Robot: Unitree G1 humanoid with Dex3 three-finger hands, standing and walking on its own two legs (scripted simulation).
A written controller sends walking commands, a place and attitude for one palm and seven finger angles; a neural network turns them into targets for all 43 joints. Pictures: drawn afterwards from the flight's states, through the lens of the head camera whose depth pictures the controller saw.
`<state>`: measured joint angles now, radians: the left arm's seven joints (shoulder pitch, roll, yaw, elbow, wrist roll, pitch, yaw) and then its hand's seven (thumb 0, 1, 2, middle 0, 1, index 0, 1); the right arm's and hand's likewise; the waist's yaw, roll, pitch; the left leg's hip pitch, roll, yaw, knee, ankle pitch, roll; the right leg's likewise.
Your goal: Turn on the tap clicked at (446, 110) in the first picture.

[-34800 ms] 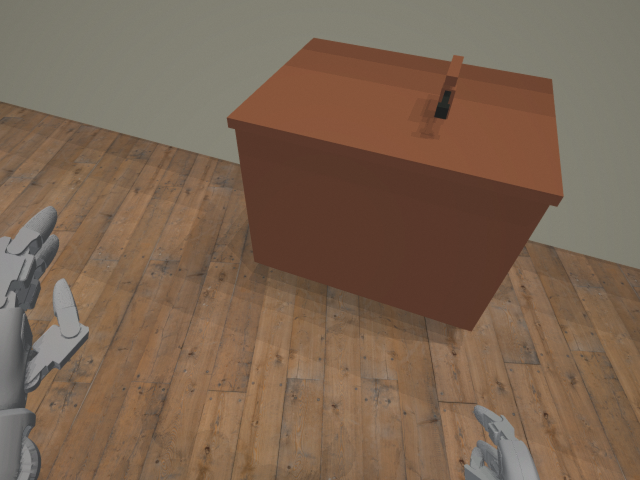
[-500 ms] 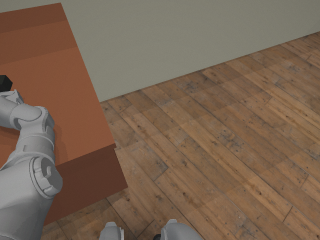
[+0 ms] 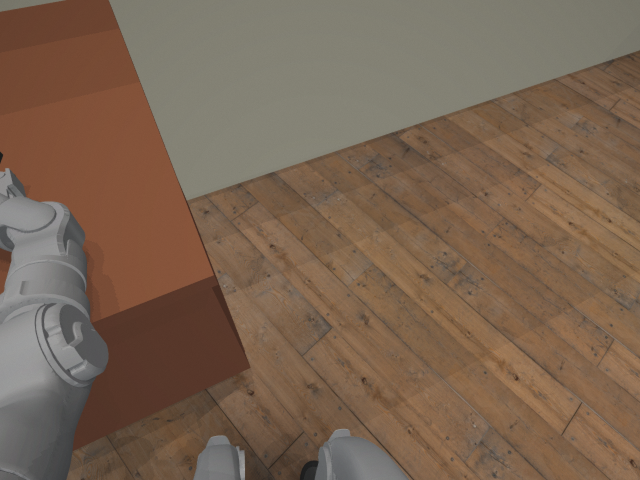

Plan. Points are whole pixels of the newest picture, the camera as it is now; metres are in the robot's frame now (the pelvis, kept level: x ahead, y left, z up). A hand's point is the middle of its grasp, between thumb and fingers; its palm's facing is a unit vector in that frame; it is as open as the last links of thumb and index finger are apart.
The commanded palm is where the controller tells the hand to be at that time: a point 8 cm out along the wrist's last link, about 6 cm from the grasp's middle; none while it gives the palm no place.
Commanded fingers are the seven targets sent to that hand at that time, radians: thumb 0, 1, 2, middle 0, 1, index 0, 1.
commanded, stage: push the lever round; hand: left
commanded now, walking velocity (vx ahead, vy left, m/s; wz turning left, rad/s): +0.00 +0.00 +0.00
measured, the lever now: out of the picture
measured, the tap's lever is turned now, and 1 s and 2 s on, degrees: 71 72 72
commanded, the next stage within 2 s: none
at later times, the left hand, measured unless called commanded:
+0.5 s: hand (9, 176) +0.49 +0.31 +0.07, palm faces +0.88 -0.45 -0.14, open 8.6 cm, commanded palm +0.49 +0.33 +0.08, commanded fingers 0.00 0.90 0.90 -0.15 -0.15 -0.15 -0.15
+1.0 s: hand (10, 177) +0.49 +0.31 +0.07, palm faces +0.88 -0.45 -0.15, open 8.6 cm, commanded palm +0.50 +0.34 +0.08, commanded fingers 0.00 0.90 0.90 -0.15 -0.15 -0.15 -0.15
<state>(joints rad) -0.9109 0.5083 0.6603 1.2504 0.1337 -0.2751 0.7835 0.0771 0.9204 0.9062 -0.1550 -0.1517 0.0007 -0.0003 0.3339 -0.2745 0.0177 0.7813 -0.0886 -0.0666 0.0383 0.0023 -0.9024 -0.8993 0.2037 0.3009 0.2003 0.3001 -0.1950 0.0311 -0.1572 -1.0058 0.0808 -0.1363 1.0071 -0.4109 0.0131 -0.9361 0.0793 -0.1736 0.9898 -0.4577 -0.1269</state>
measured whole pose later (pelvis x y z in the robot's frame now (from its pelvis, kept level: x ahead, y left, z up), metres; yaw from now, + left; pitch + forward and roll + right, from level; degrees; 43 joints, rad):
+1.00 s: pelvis -0.01 +0.01 +0.00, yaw -1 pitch +22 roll -1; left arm -0.93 0.53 0.66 1.29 0.15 -0.28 0.82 0.07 0.90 0.91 -0.15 -0.15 0.00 0.00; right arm 0.34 -0.27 0.03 0.78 -0.09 -0.07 0.02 0.00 -0.90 -0.90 0.20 0.30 0.20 0.30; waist -0.21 0.03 -0.16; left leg -1.02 0.08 -0.13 1.01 -0.40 0.01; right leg -0.95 0.09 -0.16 0.98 -0.43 -0.11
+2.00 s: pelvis -0.01 +0.01 +0.00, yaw -1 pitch +22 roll -1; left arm -0.92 0.53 0.65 1.27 0.12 -0.27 0.80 0.07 0.89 0.91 -0.15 -0.15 0.00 0.00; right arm 0.34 -0.27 0.03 0.79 -0.08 -0.07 0.03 0.00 -0.90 -0.90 0.20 0.30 0.20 0.30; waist -0.20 0.03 -0.16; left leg -1.01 0.08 -0.14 1.01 -0.41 0.01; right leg -0.95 0.09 -0.16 0.98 -0.44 -0.12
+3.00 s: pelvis -0.01 +0.01 +0.00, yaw -2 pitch +22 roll -1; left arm -0.91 0.52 0.65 1.27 0.13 -0.28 0.81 0.07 0.89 0.90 -0.15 -0.15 0.00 0.00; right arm 0.34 -0.27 0.04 0.78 -0.08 -0.06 0.01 0.00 -0.90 -0.90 0.20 0.30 0.20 0.30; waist -0.21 0.03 -0.16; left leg -1.01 0.08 -0.13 1.01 -0.41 0.01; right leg -0.95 0.09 -0.14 0.98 -0.43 -0.11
